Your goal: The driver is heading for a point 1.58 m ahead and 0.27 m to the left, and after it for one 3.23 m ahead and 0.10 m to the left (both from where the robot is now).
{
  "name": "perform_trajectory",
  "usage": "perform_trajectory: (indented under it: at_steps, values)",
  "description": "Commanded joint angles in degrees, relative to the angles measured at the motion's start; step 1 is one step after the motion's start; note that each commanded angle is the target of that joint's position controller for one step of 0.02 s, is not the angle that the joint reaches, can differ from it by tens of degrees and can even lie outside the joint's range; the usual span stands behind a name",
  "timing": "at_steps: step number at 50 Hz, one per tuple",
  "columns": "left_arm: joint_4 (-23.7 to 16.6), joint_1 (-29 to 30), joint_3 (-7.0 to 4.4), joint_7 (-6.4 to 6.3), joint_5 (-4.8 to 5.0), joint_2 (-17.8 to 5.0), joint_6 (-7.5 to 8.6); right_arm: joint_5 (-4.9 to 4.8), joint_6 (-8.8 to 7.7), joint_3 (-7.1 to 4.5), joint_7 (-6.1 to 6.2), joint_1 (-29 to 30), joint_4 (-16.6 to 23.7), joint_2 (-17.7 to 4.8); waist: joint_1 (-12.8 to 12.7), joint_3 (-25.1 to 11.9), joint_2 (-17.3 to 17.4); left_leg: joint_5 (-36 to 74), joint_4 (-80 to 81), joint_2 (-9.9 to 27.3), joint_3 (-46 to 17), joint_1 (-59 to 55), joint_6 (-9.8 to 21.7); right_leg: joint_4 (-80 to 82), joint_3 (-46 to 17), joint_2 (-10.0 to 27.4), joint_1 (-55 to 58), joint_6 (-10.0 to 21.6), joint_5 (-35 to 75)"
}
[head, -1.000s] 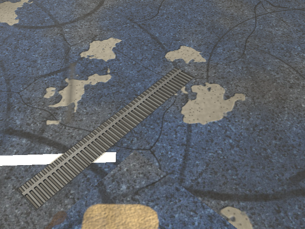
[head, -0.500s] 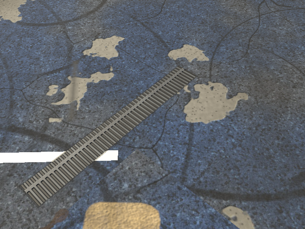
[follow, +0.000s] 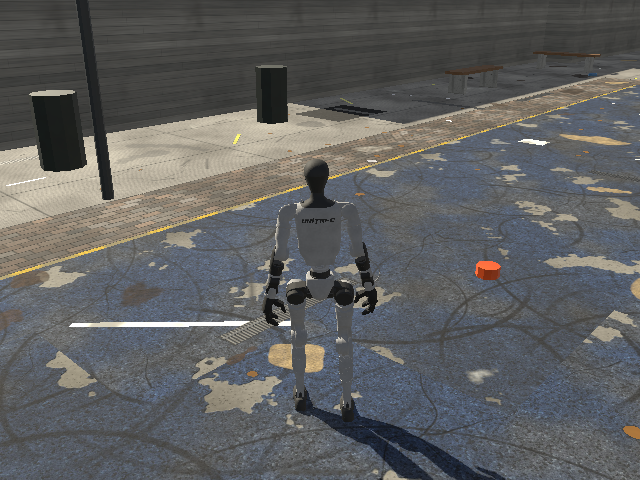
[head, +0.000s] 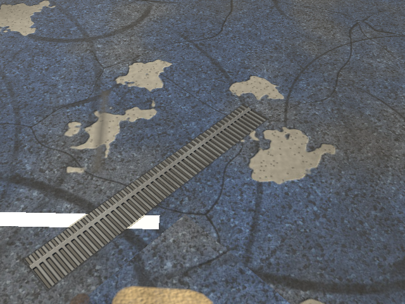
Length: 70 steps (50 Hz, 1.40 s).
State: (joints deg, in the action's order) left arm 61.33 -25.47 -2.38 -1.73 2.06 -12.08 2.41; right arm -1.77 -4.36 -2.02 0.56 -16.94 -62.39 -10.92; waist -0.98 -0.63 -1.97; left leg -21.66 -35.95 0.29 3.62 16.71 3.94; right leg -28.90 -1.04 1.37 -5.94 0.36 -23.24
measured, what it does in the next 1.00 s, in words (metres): walks ahead: right foot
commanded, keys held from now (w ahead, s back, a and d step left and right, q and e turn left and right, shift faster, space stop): w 0.60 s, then w+q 0.22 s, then q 0.18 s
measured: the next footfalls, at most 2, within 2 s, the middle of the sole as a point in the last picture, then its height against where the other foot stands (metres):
right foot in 0.50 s outside the picture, level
left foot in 1.04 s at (175, 257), level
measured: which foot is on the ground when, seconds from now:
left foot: down 0.00-0.50, up 0.52-1.00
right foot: down 0.00-0.02, up 0.04-0.48, down 0.50-1.00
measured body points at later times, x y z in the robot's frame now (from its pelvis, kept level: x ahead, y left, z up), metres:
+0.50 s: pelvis +0.23 -0.01 -0.02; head +0.27 -0.01 +0.43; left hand +0.47 +0.19 -0.11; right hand +0.10 -0.26 -0.15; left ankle +0.01 +0.10 -0.73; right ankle +0.39 -0.12 -0.73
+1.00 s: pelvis +0.51 -0.02 +0.00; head +0.53 +0.00 +0.45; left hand +0.48 +0.25 -0.15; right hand +0.71 -0.22 -0.11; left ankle +0.66 +0.12 -0.70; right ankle +0.39 -0.12 -0.73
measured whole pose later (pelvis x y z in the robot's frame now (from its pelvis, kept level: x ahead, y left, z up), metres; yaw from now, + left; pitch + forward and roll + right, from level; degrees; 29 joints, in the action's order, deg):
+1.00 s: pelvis +0.51 -0.02 +0.00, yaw +9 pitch +2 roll -2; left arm 57.0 -16.6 -2.5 -1.9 0.3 -13.8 4.1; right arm -0.4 -3.6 -3.1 -2.4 -5.5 -47.1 -12.9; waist -2.9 1.5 1.5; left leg 1.1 -35.1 3.2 2.0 35.7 3.4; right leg -17.2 12.2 -1.7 2.3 0.9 -21.0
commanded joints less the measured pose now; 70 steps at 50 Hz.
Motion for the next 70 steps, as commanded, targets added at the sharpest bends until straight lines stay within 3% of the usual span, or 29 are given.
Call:
perform_trajectory:
  at_steps: [1,2,3,5,8,14,21,23,25,26,27,28,29,30,31,33,36,40,45,49,51,52,53,54,55,56,57,61,70]
  values:
    - [-5.0,7.2,-0.62,0.49,-0.2,-6.0,1.23,0.47,-1.22,-2.85,-0.42,-17.0,-3.4,-7.0,9.3,4.6,6.6,3.4,13.4,4.8,-10.0,-21.0,1.7,-9.3,-1.7,1.9,-22.6,4.7,6.1]
    - [-7.2,6.8,0.37,0.34,-0.41,-1.9,2.36,0.25,-1.58,-4.23,-0.74,-23.8,-3.3,-14.2,10.0,0.8,21.6,-3.3,24.5,18.9,-37.0,-28.6,9.5,-28.5,3.4,-4.9,-34.4,1.9,-2.9]
    - [-7.7,7.1,0.27,0.52,0.52,-2.2,3.31,1.49,-2.48,-2.75,-1.03,-21.0,-2.8,-11.0,7.4,1.7,16.4,-10.1,28.2,23.6,-48.1,-24.9,12.9,-40.8,-4.1,-3.0,-38.7,3.0,-6.9]
    - [-7.9,8.6,-0.18,1.37,0.95,-4.2,4.35,1.21,-3.19,-1.17,-1.4,-10.1,0.7,-6.6,3.5,7.7,6.9,-5.9,27.6,19.3,-33.1,-19.3,9.1,-44.6,-4.9,3.0,-42.3,5.4,4.2]
    - [-7.4,10.1,-1.81,1.92,-0.35,-6.4,4.2,1.7,-2.17,0.14,-1.62,-9.6,1.3,-3.7,2.4,6.7,6.9,15.0,27.9,12.0,-16.2,-17.5,4.7,-35.9,-1.5,5.7,-37.2,4.8,13.0]
    - [-12.8,24.2,-0.41,2.62,-0.69,-2.2,3.07,2.21,-0.95,-0.07,0.39,-13.0,2.1,-7.6,4.3,8.6,5.5,25.8,30.2,10.9,-9.3,-14.9,6.0,-17.4,2.2,4.7,-38.1,0.9,21.3]
    - [-17.0,33.5,-0.05,4.55,-0.11,-4.1,3.99,0.97,-0.56,-1.16,0.85,-15.3,1.9,-9.2,4.0,10.1,6.8,31.0,28.6,14.0,-6.0,-20.8,5.4,-2.9,3.3,1.7,-32.2,3.8,24.1]
    - [-16.3,28.9,-1.25,4.7,-0.18,-6.8,4.28,1.35,-0.11,-1.77,0.86,-13.6,2.6,-10.7,0.4,5.1,8.9,49.5,21.3,14.5,-5.0,-23.8,4.1,-2.6,4.8,-1.1,-23.6,5.8,20.9]
    - [-11.2,11.1,-3.85,3.96,0.03,-11.5,3.94,1.93,0.68,-1.69,0.67,-11.2,3.7,-10.7,-8.6,-5.8,9.8,59.6,0.0,11.0,-2.3,-17.3,1.5,-2.9,5.2,-3.0,0.2,8.9,20.3]
    - [-9.1,0.9,-4.99,3.21,-0.83,-16.4,3.46,2.87,0.47,-0.62,0.42,-11.8,5.4,-8.1,-10.5,-14.3,1.2,36.9,-20.0,6.5,-0.7,-2.4,-0.2,-3.3,-10.9,9.8,18.4,12.7,16.0]
    - [-8.0,-1.1,-4.76,3.95,-1.9,-17.4,3.56,1.55,-1.0,1.68,-0.51,-20.1,4.8,1.4,-4.7,-24.0,-14.6,-9.4,-38.5,-4.5,-7.1,16.0,-2.7,7.8,-41.4,22.2,32.8,22.0,1.4]
    - [-8.1,2.4,-3.33,4.07,-1.41,-11.8,3.83,-0.23,-2.7,0.2,-0.67,-13.9,5.5,-5.2,-6.1,-17.6,-8.8,-9.4,-44.6,-1.6,-12.8,21.9,-1.0,13.2,-42.6,19.4,27.5,18.5,-1.2]
    - [-9.0,8.3,-2.56,3.96,-1.11,-9.3,4.1,-1.46,-3.5,-0.71,-0.62,-7.6,7.8,-8.3,-4.6,-8.3,-6.0,-4.3,-44.7,1.2,-10.4,25.0,-0.1,13.9,-32.4,17.9,18.3,15.8,4.0]
    - [-10.1,13.6,-1.96,4.13,-1.3,-8.0,4.44,-1.04,-3.73,-0.89,-0.02,-4.5,8.5,-8.7,-2.3,-4.7,0.9,1.4,-41.8,4.5,-9.4,21.7,0.0,15.2,-24.7,16.2,8.5,14.4,12.9]
    - [-10.3,16.2,-1.59,4.37,-1.94,-6.4,4.76,-0.33,-3.16,-1.55,0.45,-4.1,8.3,-8.4,-0.2,-2.5,2.3,4.4,-38.9,6.5,-8.9,18.4,-0.1,16.5,-18.2,14.3,1.3,13.3,18.0]
    - [-8.8,16.1,-1.2,4.47,-2.55,-4.7,5.15,-0.34,-1.13,-1.68,0.55,-7.6,7.5,-5.6,2.5,-1.5,-0.7,6.3,-35.2,8.6,-9.5,13.1,0.1,19.8,-11.5,12.0,-4.9,12.6,18.5]
    - [-6.8,13.6,-1.63,3.43,-2.72,-6.9,5.57,-0.23,0.57,-2.15,0.8,-3.9,9.2,-5.7,2.8,2.6,-1.5,9.9,-30.6,9.1,-9.8,17.4,-0.7,23.3,-5.1,11.5,-8.2,12.8,20.0]
    - [-6.1,10.9,-1.9,1.86,-2.97,-8.5,5.28,0.35,0.25,-2.6,0.24,3.5,12.0,-6.3,1.2,4.1,0.0,22.0,-18.9,7.5,-11.3,24.9,-1.6,23.9,0.3,11.1,-3.5,11.3,24.2]
    - [-6.2,9.1,-1.55,0.22,-2.5,-9.9,4.0,1.57,-0.34,-1.32,-1.78,14.1,16.7,-4.0,-1.8,5.5,0.4,30.7,-2.7,4.7,-2.5,19.7,-2.1,19.3,9.6,9.7,-1.2,8.3,41.2]
    - [-6.6,8.7,-2.28,-0.83,-1.35,-12.4,1.3,1.46,0.17,-2.1,-3.55,12.8,19.8,-6.3,-0.3,2.0,-2.3,20.3,1.0,1.2,0.7,17.2,0.0,8.1,10.6,12.7,7.9,6.9,56.2]
    - [-8.3,11.4,-2.69,-1.38,-1.0,-13.1,0.13,1.3,-0.06,-4.03,-4.05,2.9,18.4,-10.4,5.0,-3.3,-2.6,19.0,5.3,-2.6,2.1,6.1,2.4,-6.2,11.3,11.4,7.8,4.6,60.9]
    - [-9.2,11.2,-2.55,-1.24,-1.15,-12.9,0.09,1.5,-0.21,-5.54,-3.32,-2.7,17.4,-14.0,7.8,-6.8,0.9,30.7,11.0,-2.0,-1.4,-4.3,4.6,-19.5,12.2,7.7,2.7,1.6,50.7]
    - [-11.2,7.1,-0.74,-0.52,-4.13,-7.0,0.84,1.97,0.29,-6.47,-1.89,-3.6,18.0,-19.7,3.5,-13.3,14.2,59.4,4.1,11.5,-18.2,-21.6,10.1,-38.4,11.7,1.5,-14.3,-1.7,6.1]
    - [-12.3,2.0,0.28,0.6,-3.42,-5.4,2.15,3.39,0.19,-6.13,-2.02,-2.7,20.6,-20.9,1.2,-24.7,17.8,62.4,8.2,23.4,-44.1,-35.1,23.2,-55.2,0.6,-7.5,-28.9,-3.3,-19.3]
    - [-12.3,6.4,-1.09,1.36,-1.87,-10.7,2.71,3.06,0.77,-5.4,-2.22,-1.4,22.1,-16.9,4.4,-25.6,7.8,53.0,11.1,20.2,-38.7,-31.7,20.5,-57.0,-6.3,-3.5,-30.7,-2.0,-14.6]
    - [-14.1,11.2,-1.27,1.23,-0.8,-10.9,2.48,2.11,1.06,-4.65,-2.04,3.3,23.2,-14.1,3.6,-17.8,4.5,44.0,12.7,17.0,-31.2,-24.2,17.0,-53.5,-4.9,-1.5,-33.2,-1.3,-8.7]
    - [-13.6,12.7,-1.4,0.39,-1.41,-10.0,1.72,1.19,1.48,-4.21,-1.75,6.3,23.7,-12.6,1.9,-11.2,-0.4,37.8,14.7,13.9,-26.2,-15.2,14.0,-48.6,-4.1,0.8,-32.8,-1.8,-5.0]
    - [-14.8,11.5,-1.98,-1.01,-2.49,-9.0,-1.08,2.51,2.31,-4.37,-0.92,8.1,25.2,-13.0,-1.3,-7.0,5.6,32.3,18.3,8.6,-21.3,0.4,12.0,-36.5,-3.1,0.9,-24.2,-2.8,0.2]
    - [-18.2,17.4,-2.18,-1.17,-2.14,-9.3,-1.1,1.49,4.43,-4.56,1.74,8.0,28.1,-14.0,1.4,-7.8,11.2,-3.5,20.4,6.7,-27.7,0.2,8.5,-17.9,-4.1,-0.7,-24.7,-4.7,7.7]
